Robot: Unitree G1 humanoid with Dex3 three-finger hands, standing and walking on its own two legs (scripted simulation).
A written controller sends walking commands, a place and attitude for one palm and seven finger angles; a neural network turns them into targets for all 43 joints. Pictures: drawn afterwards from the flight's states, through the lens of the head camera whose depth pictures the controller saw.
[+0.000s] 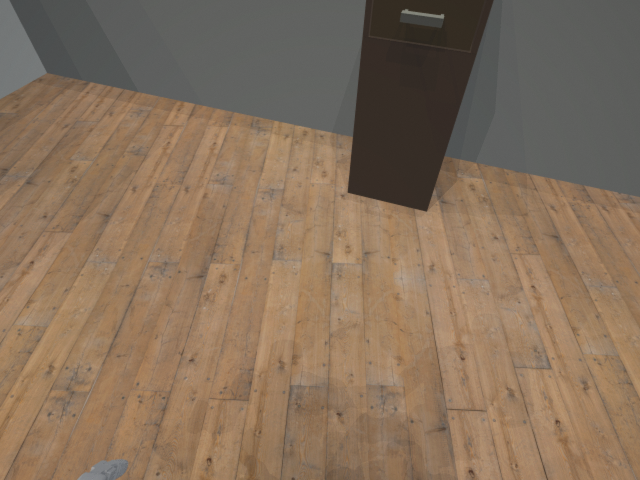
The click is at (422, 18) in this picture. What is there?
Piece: drawer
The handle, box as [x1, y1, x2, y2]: [400, 9, 443, 27]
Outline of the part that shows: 400,21 440,27 443,19 443,14 427,14 408,11 408,9 402,10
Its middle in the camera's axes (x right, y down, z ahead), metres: +0.32 -0.69 +1.20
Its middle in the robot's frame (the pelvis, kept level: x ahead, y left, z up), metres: +1.39 -0.25 +0.04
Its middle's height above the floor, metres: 0.81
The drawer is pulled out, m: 0.00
